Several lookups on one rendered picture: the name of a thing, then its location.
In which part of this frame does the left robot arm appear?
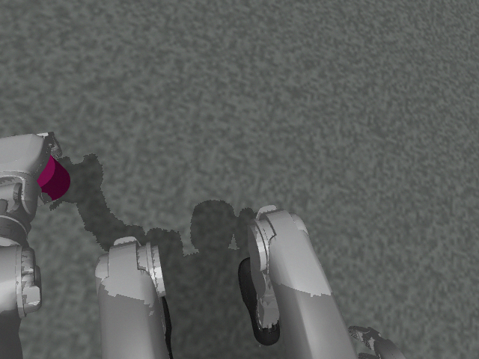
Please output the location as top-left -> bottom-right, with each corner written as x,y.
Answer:
0,171 -> 42,359

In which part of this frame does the mug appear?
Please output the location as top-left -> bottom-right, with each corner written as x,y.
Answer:
37,155 -> 70,200

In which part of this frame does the right robot foot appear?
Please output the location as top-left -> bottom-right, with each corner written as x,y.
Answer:
238,257 -> 280,346

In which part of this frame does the left robot hand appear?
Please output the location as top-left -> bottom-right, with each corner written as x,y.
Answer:
0,132 -> 62,206

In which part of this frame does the right robot hand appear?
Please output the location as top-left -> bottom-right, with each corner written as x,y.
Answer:
348,326 -> 407,359

